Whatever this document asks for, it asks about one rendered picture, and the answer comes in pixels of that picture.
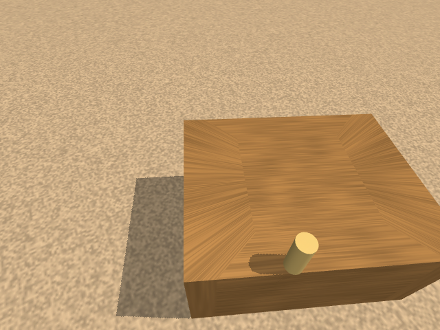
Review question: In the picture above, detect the can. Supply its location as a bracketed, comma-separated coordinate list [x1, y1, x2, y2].
[283, 232, 319, 275]

